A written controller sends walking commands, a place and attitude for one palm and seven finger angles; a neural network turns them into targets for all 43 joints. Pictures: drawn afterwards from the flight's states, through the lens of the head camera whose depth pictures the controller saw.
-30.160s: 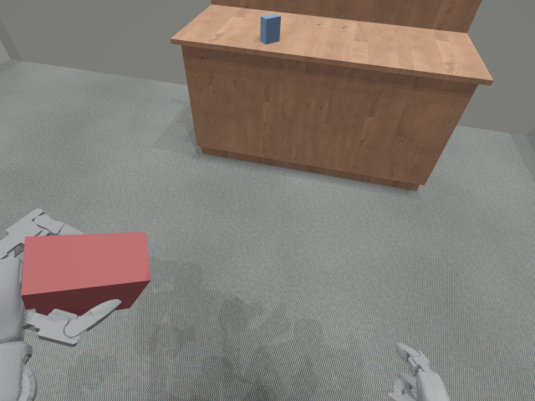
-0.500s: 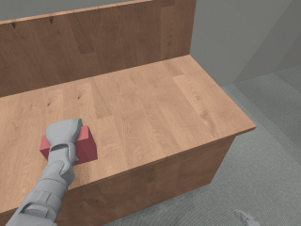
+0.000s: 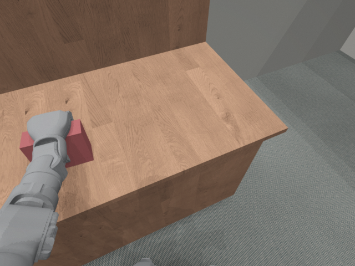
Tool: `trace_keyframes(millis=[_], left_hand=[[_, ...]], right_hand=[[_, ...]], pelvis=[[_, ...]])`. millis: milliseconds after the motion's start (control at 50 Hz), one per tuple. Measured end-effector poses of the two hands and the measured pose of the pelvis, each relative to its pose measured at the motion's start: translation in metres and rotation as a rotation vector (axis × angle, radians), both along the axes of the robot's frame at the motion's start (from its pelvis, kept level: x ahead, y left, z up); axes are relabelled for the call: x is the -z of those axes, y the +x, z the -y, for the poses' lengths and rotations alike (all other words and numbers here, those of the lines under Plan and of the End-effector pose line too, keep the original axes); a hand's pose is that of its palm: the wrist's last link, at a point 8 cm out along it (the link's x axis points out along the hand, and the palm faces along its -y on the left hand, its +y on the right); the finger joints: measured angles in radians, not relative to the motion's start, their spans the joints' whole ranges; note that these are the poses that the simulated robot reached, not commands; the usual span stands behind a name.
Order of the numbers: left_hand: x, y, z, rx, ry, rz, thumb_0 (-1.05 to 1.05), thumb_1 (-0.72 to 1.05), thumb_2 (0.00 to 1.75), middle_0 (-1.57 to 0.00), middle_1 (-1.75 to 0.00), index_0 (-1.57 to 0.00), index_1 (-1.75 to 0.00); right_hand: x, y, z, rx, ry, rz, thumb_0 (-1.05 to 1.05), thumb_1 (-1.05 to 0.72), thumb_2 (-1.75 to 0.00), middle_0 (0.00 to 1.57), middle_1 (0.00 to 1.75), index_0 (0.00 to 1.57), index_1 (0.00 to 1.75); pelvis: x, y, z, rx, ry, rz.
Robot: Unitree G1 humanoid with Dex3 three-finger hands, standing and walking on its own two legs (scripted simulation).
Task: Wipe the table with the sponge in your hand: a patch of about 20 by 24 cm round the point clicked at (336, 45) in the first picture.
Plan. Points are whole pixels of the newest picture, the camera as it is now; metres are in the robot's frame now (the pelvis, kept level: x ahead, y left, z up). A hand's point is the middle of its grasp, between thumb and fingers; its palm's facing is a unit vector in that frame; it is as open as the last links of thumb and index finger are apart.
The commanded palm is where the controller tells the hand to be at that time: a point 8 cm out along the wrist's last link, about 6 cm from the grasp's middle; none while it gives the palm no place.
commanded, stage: wipe forward along the middle lane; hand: left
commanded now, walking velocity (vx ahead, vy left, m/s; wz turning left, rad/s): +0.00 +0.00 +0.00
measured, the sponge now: (62, 151) +0.40 +0.31 -0.01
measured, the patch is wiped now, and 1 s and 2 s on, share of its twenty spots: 1.00 1.00 1.00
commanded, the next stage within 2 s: slide back across to the first lane in 0.60 s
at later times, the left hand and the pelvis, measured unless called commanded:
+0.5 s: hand (56, 122) +0.47 +0.34 +0.03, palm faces -0.15 +0.00 -0.99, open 9.8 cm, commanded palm +0.46 +0.33 +0.07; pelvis +0.02 +0.02 +0.00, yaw -1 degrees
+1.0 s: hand (47, 118) +0.48 +0.36 +0.03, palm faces -0.11 -0.02 -0.99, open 9.8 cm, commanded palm +0.45 +0.36 +0.08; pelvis +0.03 +0.04 +0.00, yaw -2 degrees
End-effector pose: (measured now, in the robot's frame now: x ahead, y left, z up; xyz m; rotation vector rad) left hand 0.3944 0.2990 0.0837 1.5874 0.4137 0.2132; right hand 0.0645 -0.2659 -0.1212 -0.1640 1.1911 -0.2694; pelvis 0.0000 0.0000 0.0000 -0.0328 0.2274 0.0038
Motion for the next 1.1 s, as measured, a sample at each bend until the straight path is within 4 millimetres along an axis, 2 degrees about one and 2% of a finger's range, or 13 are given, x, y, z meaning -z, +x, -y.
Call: trace_keyframes(millis=[120, 380, 720, 920, 1100], left_hand=[[0.000, 0.016, -0.004, -0.006, 0.005, 0.000, 0.02, -0.50, 1.06, -0.77, -1.35, -0.79, -1.35], [0.000, 0.048, -0.020, -0.018, -0.006, -0.013, 0.01, -0.50, 1.06, -0.77, -1.35, -0.79, -1.36], [0.000, 0.076, -0.039, -0.011, -0.005, -0.013, 0.01, -0.50, 1.07, -0.78, -1.34, -0.79, -1.36], [-0.002, 0.073, -0.048, -0.012, -0.030, 0.019, 0.00, -0.50, 1.07, -0.78, -1.35, -0.79, -1.36], [-0.005, 0.059, -0.068, -0.052, -0.027, 0.008, 0.00, -0.50, 1.07, -0.77, -1.35, -0.79, -1.36]], right_hand=[[0.001, -0.005, -0.003, 0.007, 0.001, -0.024, 0.01, -0.91, -0.90, 0.20, 0.30, 0.20, 0.30], [-0.004, -0.003, -0.014, 0.019, -0.009, -0.045, 0.01, -0.91, -0.90, 0.20, 0.30, 0.20, 0.30], [-0.007, -0.012, -0.032, 0.037, -0.019, -0.103, 0.01, -0.91, -0.90, 0.20, 0.30, 0.20, 0.30], [-0.008, -0.016, -0.041, 0.060, 0.002, -0.115, 0.01, -0.91, -0.90, 0.20, 0.30, 0.20, 0.30], [-0.014, 0.000, -0.039, 0.045, 0.005, -0.091, 0.01, -0.91, -0.90, 0.20, 0.30, 0.20, 0.30]], pelvis=[[0.001, 0.003, -0.003, 0.002, -0.004, -0.023], [0.002, 0.015, -0.015, 0.013, -0.014, -0.062], [0.004, 0.024, -0.034, 0.019, -0.026, -0.098], [0.001, 0.028, -0.040, 0.032, -0.024, -0.084], [-0.004, 0.036, -0.041, 0.028, -0.022, -0.056]])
